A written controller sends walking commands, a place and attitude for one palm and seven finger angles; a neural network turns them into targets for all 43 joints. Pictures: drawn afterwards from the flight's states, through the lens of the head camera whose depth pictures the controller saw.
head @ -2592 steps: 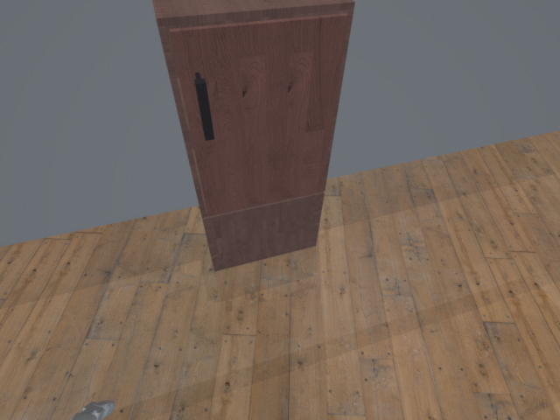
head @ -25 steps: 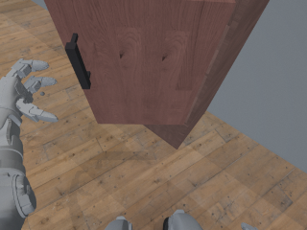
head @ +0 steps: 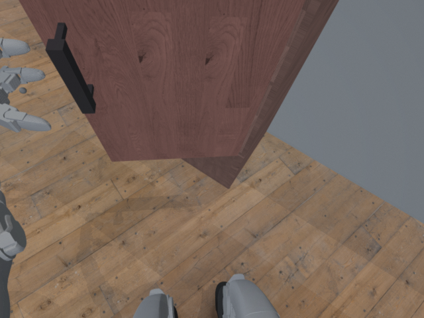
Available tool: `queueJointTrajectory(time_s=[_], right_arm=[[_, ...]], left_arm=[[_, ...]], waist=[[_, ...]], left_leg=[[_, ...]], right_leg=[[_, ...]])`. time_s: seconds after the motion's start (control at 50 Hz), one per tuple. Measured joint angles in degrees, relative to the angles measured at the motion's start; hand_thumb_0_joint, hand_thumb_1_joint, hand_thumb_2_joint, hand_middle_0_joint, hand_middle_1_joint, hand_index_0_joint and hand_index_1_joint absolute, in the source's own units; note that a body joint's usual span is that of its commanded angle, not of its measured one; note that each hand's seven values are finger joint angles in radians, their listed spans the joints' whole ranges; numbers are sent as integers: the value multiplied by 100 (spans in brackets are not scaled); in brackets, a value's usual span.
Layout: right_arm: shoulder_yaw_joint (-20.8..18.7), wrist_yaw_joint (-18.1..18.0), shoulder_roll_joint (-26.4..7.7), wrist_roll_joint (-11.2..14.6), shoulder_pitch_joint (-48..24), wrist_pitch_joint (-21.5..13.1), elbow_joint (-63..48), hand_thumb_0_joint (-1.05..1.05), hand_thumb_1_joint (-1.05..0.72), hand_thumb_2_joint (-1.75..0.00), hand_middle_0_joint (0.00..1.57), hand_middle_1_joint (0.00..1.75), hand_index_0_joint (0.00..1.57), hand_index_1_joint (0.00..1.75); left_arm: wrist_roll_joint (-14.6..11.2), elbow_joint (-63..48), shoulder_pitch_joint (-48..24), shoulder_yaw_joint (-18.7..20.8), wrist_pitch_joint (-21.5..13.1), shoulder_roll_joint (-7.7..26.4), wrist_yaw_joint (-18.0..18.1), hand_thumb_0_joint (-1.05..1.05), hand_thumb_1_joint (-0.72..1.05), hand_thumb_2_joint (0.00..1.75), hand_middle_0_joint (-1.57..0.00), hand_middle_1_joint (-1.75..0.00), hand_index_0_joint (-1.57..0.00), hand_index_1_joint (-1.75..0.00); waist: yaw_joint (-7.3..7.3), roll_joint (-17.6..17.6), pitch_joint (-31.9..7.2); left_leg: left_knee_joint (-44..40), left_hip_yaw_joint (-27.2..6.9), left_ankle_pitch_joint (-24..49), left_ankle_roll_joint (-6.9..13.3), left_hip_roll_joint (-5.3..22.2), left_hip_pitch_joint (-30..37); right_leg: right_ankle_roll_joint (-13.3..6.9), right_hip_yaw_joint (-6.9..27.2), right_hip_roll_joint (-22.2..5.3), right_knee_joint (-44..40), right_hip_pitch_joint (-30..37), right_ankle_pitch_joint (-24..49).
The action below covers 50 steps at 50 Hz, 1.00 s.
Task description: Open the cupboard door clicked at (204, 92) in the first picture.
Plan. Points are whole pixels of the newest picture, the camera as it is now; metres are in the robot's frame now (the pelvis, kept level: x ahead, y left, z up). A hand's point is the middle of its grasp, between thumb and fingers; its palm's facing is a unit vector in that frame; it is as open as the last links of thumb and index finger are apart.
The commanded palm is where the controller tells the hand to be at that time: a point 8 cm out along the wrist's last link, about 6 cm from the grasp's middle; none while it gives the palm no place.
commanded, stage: move the hooked fingers beside the handle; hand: left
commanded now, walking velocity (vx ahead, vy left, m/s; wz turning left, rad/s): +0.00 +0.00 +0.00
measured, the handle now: (76, 72) +0.54 +0.20 +0.08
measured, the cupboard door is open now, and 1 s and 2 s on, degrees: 39 39 39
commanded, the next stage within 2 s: slide the fingers in behind the handle in 0.80 s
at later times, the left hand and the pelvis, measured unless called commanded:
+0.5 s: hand (24, 95) +0.48 +0.27 +0.09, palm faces +0.00 -1.00 -0.02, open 14.0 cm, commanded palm +0.46 +0.31 +0.08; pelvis +0.01 +0.00 +0.00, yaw +0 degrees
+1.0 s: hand (35, 94) +0.49 +0.26 +0.08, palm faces +0.00 -1.00 -0.02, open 14.0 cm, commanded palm +0.47 +0.31 +0.08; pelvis +0.00 -0.01 +0.00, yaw +0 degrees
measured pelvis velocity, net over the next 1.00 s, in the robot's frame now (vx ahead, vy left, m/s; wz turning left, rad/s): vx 0.00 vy -0.01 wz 0.00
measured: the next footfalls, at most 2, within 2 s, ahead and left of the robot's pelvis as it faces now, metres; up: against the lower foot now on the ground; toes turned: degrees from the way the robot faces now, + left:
none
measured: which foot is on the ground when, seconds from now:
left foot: down 0.00-1.00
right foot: down 0.00-1.00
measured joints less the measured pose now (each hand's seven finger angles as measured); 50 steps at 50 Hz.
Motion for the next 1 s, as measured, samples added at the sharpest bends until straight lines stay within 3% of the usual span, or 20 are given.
queueJointTrajectory(time_s=[0.14,0.3,0.56,0.72,1.0], right_arm=[[-37,73,16,-29,122,149,-57,0,-90,-90,21,30,20,30],[-65,153,80,-15,137,264,-186,0,-90,-90,21,30,20,30],[-44,148,103,1,-175,235,-142,0,-90,-90,21,30,20,30],[-11,106,88,-9,-230,172,-213,0,-90,-90,21,30,20,30],[17,47,3,23,4,193,-94,0,-90,-90,21,30,20,30]], left_arm=[[-83,-159,129,132,-2,-34,-53,-1,-50,30,-30,-120,-30,-119],[-138,-515,631,195,-3,-314,27,-1,-50,30,-30,-120,-30,-119],[-178,-405,452,-256,-17,-579,149,-1,-50,30,-30,-120,-30,-120],[14,-318,348,-65,-156,-472,309,-1,-50,30,-30,-120,-30,-120],[-53,-39,84,-91,18,-157,126,-1,-50,30,-30,-120,-30,-120]], waist=[[-16,17,-85],[75,25,-134],[202,54,-164],[114,20,-77],[14,23,-24]], left_leg=[[-15,46,-48,11,40,-24],[-79,70,-87,22,55,144],[-55,-28,-77,8,-8,234],[58,-22,-72,-19,13,97],[66,-36,-31,-44,44,-48]], right_leg=[[19,48,46,-46,-37,-4],[34,75,69,-118,123,-27],[25,-15,4,-69,250,-75],[-13,-7,18,73,89,-80],[-50,-18,51,75,-57,-37]])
